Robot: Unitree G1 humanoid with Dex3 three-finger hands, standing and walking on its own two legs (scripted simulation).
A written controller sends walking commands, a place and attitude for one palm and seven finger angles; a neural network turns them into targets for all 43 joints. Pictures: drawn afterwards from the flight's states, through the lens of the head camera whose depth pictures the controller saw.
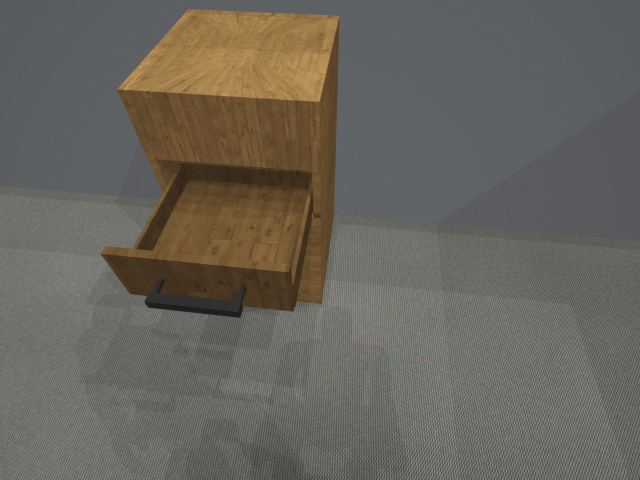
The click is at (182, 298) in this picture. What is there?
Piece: drawer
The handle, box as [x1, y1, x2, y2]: [144, 279, 245, 317]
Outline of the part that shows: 144,301 148,307 239,317 242,309 241,302 245,289 244,287 240,287 237,299 235,301 163,294 159,291 164,281 162,279 158,279 153,291 148,293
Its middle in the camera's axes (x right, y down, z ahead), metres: -0.26 +0.12 +0.81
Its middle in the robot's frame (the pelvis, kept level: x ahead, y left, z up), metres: +0.48 +0.29 -0.23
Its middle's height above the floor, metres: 0.55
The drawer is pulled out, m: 0.30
